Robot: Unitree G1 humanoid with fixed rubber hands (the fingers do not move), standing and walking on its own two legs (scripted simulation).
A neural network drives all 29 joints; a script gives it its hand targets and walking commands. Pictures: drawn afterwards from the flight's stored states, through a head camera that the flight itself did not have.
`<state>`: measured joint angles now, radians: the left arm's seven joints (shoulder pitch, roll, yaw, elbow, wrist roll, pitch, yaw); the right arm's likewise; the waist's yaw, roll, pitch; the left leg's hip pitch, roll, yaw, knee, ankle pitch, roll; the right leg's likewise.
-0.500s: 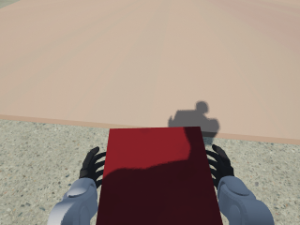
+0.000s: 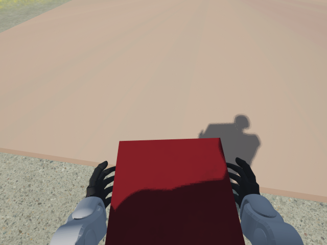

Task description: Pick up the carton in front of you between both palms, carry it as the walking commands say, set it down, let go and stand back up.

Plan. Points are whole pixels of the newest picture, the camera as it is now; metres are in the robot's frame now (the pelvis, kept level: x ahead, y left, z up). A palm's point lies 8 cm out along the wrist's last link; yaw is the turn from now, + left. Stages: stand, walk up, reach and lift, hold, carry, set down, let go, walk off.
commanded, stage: carry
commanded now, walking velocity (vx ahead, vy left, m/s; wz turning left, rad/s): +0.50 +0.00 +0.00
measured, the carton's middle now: (171, 206) +0.24 +0.00 +0.03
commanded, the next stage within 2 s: none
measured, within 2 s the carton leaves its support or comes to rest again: neither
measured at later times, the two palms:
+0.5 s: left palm (124, 80) +0.63 +0.15 +0.13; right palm (217, 75) +0.61 -0.15 +0.14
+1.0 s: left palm (140, 46) +0.98 +0.14 +0.10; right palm (204, 41) +0.99 -0.16 +0.10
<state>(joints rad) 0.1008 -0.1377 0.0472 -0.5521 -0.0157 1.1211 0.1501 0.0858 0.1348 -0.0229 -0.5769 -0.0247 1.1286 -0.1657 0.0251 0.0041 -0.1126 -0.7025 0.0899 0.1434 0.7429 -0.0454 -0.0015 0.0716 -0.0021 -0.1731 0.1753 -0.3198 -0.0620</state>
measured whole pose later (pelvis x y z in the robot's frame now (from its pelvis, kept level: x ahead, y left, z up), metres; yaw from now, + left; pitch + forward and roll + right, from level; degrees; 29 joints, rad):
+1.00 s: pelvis +0.64 -0.01 -0.01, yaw -2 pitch +7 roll +0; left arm -0.47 -0.15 0.24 -0.28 -0.03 1.03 0.19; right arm -0.46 0.14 -0.28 -0.31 0.02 1.02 -0.22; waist 0.07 0.01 0.04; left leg -0.88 0.08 0.08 1.13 -0.35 0.07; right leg -0.18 -0.02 -0.13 0.48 -0.41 -0.02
